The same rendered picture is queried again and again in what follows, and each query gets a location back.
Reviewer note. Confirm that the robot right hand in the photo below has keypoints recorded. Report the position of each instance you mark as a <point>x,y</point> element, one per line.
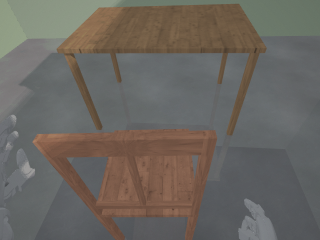
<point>261,228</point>

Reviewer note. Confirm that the table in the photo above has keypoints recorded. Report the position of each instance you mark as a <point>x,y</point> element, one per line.
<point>205,28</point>

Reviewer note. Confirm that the robot left forearm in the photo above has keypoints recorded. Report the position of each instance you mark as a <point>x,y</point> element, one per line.
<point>6,232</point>

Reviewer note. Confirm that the chair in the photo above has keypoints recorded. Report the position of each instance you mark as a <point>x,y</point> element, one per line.
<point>149,173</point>

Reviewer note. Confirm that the robot left hand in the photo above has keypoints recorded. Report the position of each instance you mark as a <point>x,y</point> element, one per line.
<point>22,176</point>

